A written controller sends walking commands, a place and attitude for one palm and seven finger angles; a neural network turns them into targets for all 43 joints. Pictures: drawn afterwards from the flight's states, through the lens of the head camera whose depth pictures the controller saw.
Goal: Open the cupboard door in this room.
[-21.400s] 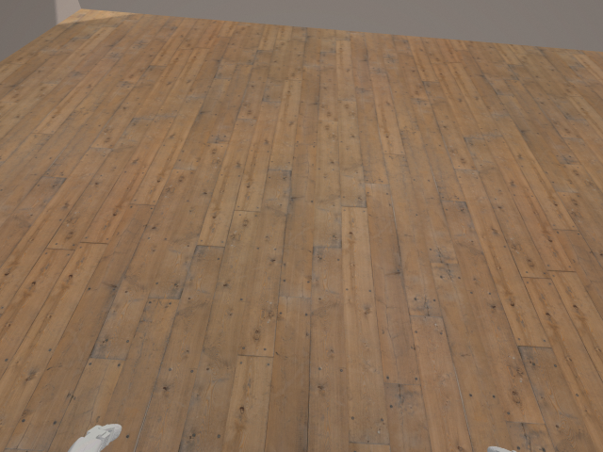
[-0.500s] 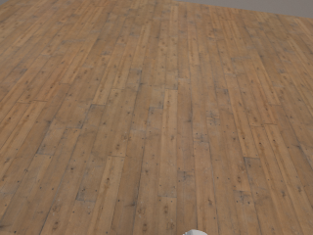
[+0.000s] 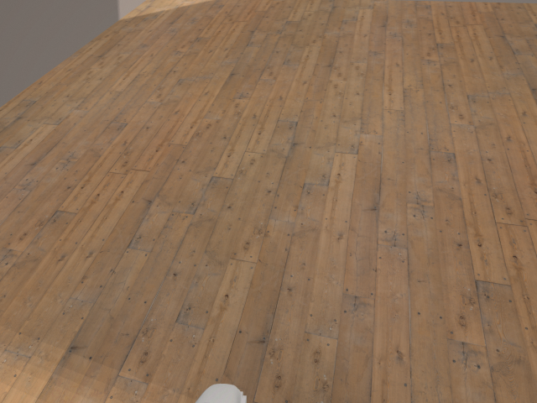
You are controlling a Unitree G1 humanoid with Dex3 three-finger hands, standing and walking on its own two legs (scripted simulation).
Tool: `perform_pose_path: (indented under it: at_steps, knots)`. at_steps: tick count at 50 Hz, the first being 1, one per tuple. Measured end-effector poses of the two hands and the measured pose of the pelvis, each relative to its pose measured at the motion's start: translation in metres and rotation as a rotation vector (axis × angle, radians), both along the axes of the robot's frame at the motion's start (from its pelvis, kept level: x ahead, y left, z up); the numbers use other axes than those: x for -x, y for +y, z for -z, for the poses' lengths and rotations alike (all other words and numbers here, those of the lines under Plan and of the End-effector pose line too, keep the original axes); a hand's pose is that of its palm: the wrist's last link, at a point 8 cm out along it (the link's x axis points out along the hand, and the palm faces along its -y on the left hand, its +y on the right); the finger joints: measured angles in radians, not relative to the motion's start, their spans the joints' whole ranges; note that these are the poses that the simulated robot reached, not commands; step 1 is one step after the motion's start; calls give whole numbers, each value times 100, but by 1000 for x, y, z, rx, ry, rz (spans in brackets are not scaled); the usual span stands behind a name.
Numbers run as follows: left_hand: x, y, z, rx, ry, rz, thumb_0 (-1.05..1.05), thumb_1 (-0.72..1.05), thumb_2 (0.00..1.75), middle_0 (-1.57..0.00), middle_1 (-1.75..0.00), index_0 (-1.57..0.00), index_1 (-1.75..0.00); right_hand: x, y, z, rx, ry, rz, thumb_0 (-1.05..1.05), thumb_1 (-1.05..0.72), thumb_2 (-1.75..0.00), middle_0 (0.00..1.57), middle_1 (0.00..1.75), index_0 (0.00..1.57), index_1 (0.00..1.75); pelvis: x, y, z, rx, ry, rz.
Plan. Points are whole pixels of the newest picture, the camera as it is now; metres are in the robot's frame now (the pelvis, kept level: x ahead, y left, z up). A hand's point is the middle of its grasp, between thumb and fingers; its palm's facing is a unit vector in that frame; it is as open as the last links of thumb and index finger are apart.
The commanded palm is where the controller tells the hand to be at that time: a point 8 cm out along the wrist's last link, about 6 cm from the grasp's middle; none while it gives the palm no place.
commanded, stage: turn or walk to find it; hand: left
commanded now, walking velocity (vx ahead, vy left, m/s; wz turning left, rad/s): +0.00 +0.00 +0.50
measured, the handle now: out of the picture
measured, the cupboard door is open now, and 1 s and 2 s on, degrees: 0 0 0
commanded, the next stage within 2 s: none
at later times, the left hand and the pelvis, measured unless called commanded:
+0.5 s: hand out of the picture -0.05 +0.28 -0.18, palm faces +0.30 -0.93 -0.22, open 7.4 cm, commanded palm none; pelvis -0.04 +0.06 +0.00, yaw +14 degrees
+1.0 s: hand out of the picture -0.02 +0.23 -0.14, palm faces +0.44 -0.85 -0.28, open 7.4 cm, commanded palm none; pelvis -0.04 +0.00 +0.00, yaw +29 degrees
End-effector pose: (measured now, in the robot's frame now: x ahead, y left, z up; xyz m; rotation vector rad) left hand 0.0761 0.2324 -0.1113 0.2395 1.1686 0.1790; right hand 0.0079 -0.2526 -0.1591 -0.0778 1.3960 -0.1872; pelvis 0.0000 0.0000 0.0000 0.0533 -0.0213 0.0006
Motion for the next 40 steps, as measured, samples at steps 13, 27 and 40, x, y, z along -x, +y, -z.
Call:
perform_pose_path:
  at_steps: [13, 27, 40]
  knots:
    - [116, 44, 30, 37, 140, -226, 0, 90, 90, -21, -30, -20, -30, -91, 38, -17, 59, -139, -255, 1, -91, -90, 19, 30, 20, 30, 20, 25, 9, 36, 1, -140]
    - [143, 98, 34, 79, 94, -339, 1, 90, 90, -20, -30, -20, -30, -110, 107, -47, 90, -232, -413, 1, -90, -90, 20, 30, 20, 30, 42, 65, 0, 91, 1, -265]
    - [99, 86, 16, 25, -39, -343, 0, 90, 90, -20, -30, -20, -30, -58, 77, -21, 49, -65, -406, 1, -90, -90, 20, 30, 20, 30, 47, 41, 3, 74, 34, -387]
